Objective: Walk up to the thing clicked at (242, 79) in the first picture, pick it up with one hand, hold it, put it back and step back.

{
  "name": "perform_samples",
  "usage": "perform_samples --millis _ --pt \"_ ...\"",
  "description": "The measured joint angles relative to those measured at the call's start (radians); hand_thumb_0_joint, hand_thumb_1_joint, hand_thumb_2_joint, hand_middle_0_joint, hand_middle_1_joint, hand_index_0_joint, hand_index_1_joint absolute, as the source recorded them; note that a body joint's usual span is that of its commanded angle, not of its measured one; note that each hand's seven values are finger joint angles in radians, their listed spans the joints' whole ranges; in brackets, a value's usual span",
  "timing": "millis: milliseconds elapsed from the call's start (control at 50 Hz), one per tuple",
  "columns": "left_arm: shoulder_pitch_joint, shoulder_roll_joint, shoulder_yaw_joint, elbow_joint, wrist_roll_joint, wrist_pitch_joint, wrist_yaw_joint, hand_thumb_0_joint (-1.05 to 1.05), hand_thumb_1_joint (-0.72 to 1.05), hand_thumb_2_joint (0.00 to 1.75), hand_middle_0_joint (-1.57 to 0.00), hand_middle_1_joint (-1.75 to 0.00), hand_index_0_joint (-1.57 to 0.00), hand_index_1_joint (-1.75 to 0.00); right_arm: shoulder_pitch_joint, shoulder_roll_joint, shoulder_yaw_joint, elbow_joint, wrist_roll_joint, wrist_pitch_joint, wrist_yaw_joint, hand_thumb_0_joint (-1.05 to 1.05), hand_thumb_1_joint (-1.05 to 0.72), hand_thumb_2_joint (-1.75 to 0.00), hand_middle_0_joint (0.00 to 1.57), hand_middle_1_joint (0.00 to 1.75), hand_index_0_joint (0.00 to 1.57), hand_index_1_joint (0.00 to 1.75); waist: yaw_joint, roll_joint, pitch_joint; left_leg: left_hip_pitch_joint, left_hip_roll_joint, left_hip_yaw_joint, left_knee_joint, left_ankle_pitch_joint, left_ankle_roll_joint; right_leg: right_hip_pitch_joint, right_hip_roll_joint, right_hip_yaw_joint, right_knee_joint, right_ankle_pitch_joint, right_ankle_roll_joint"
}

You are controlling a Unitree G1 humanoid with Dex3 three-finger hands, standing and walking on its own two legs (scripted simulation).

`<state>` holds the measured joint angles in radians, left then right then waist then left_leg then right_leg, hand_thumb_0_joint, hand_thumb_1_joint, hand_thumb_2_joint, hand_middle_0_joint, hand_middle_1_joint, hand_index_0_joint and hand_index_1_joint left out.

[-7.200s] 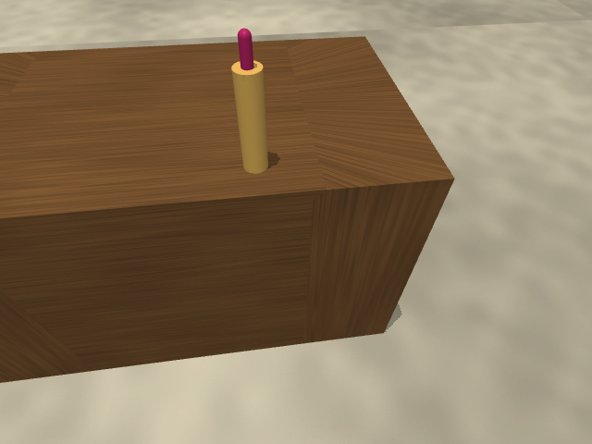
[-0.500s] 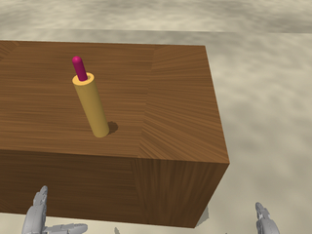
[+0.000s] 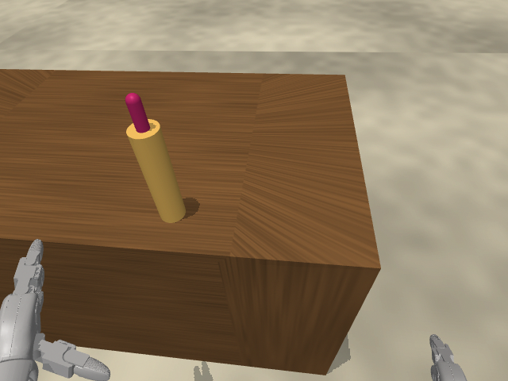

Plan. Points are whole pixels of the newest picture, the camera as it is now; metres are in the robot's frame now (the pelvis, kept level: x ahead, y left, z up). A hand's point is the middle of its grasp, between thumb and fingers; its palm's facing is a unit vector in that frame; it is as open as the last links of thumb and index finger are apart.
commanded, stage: rise first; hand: left
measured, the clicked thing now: (155, 164) +0.44 +0.21 +0.11
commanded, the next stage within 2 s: go down in 0.76 s
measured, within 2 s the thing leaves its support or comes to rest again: neither
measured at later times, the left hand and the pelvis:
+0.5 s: hand (45, 310) +0.18 +0.27 +0.11, palm faces +0.36 -0.83 -0.43, open 17.6 cm; pelvis -0.02 +0.00 +0.00, yaw +1 degrees
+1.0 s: hand (34, 300) +0.18 +0.27 +0.14, palm faces +0.38 -0.82 -0.42, open 17.7 cm; pelvis -0.01 +0.00 +0.00, yaw +1 degrees
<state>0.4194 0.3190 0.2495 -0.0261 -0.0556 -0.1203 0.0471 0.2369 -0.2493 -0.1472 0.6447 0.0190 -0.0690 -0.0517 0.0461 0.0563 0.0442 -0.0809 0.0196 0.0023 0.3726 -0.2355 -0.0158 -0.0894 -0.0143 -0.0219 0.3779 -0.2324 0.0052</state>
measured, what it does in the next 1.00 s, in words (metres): stands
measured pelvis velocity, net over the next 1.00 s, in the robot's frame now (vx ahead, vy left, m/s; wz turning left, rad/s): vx -0.01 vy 0.00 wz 0.02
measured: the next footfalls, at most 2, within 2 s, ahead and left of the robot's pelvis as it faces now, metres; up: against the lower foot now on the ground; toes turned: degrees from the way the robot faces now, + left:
none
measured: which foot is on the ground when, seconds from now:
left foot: down 0.00-1.00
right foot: down 0.00-1.00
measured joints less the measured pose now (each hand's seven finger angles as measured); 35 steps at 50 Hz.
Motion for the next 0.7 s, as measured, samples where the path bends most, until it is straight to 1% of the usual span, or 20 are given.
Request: perform_samples --millis 260,420,700 --pt "0.022 0.016 0.039 -0.076 0.003 -0.062 -0.017 -0.01 -0.55 0.03 -0.04 -0.04 -0.03 -0.05 -0.024 0.011 -0.008 0.048 -0.002 -0.009 0.0 -0.01 0.53 -0.03 0.06 0.05 0.06 0.05 0.01 0.002 0.002 -0.003 -0.004 -0.015 -0.005 0.018 -0.002 -0.001 -0.004 -0.015 0.004 0.007 -0.002" --pt "-0.002 0.021 0.055 -0.104 0.004 -0.098 -0.017 -0.01 -0.55 0.04 -0.04 -0.04 -0.03 -0.05 -0.04 0.014 -0.01 0.076 -0.002 -0.029 0.0 -0.01 0.53 -0.03 0.06 0.05 0.06 0.05 0.012 0.0 0.011 -0.007 -0.009 -0.015 -0.005 0.026 0.002 -0.005 -0.009 -0.014 0.005 0.015 0.0" --pt "0.014 0.031 0.072 -0.165 0.004 -0.148 -0.019 -0.01 -0.58 0.07 -0.05 -0.04 -0.03 -0.06 -0.017 0.01 -0.022 0.047 0.005 -0.051 0.009 -0.01 0.52 -0.05 0.06 0.05 0.06 0.05 0.013 -0.004 0.016 -0.004 -0.01 -0.008 -0.001 0.024 0.005 -0.001 -0.01 -0.008 0.002 0.019 0.004"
